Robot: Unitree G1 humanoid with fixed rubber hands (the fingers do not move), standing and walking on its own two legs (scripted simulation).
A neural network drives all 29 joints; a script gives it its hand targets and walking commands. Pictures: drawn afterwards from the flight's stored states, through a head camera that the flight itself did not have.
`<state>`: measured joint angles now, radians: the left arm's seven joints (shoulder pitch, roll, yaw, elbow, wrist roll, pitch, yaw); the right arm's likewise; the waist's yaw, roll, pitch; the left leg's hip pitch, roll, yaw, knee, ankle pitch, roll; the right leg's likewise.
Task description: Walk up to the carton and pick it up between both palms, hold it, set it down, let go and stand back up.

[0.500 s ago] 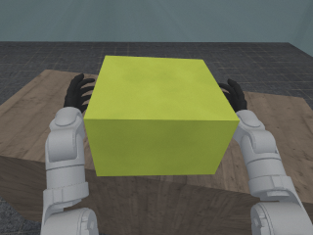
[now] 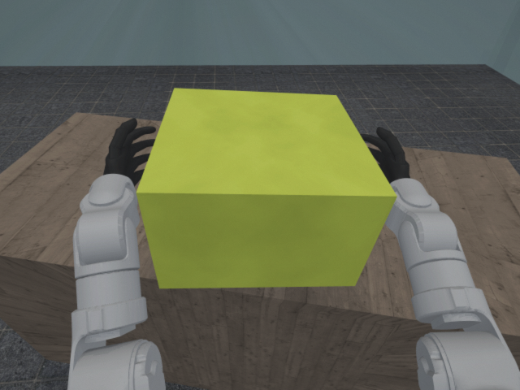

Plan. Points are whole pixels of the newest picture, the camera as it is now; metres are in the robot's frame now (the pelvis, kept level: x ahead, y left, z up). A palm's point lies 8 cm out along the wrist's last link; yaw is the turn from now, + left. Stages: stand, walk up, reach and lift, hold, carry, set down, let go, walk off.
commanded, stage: hold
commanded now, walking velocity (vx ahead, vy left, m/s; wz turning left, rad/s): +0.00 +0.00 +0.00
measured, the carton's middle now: (258, 180) +0.42 +0.01 +0.14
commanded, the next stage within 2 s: none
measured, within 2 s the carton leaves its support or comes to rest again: neither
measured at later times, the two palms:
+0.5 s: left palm (122, 175) +0.35 +0.20 +0.21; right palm (398, 185) +0.35 -0.19 +0.19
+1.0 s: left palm (120, 176) +0.35 +0.20 +0.20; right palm (392, 183) +0.36 -0.19 +0.18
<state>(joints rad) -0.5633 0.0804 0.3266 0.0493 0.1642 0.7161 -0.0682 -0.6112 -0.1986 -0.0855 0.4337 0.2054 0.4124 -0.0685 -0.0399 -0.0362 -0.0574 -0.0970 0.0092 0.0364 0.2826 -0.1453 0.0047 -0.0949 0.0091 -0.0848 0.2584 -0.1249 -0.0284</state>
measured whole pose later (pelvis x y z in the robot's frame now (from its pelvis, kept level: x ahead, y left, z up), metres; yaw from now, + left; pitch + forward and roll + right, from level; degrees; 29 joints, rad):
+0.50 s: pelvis -0.01 +0.01 +0.00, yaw +0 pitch -4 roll +0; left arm -0.57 0.07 0.32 0.06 0.17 0.71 -0.07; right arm -0.60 -0.19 -0.11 0.43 0.20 0.41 -0.06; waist -0.05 -0.04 -0.06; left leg -0.08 0.00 0.04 0.29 -0.15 0.01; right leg -0.08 0.00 -0.08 0.27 -0.12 -0.02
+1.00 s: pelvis +0.00 +0.01 +0.00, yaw +0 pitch -2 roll +0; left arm -0.55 0.08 0.30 0.05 0.16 0.70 -0.05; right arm -0.59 -0.19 -0.10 0.44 0.21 0.39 -0.06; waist -0.05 -0.03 -0.07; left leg -0.10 0.00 0.03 0.29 -0.15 0.01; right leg -0.09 0.00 -0.09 0.26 -0.12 -0.02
